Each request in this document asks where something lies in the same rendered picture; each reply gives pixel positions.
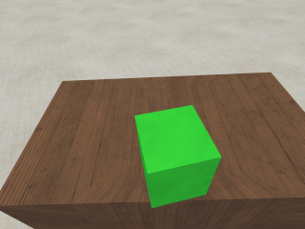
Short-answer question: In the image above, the carton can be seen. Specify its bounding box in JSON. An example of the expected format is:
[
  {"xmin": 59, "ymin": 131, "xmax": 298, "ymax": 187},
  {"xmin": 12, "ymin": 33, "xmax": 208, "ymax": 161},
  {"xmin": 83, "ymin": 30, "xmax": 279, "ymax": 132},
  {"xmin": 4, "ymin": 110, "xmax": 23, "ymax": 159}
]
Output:
[{"xmin": 134, "ymin": 105, "xmax": 222, "ymax": 208}]

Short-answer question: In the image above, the pedestal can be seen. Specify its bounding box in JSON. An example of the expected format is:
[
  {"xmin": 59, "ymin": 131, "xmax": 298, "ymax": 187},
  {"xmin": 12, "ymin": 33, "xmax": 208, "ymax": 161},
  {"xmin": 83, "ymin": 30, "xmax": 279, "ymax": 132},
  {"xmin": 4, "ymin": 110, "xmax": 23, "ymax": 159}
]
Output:
[{"xmin": 0, "ymin": 72, "xmax": 305, "ymax": 229}]

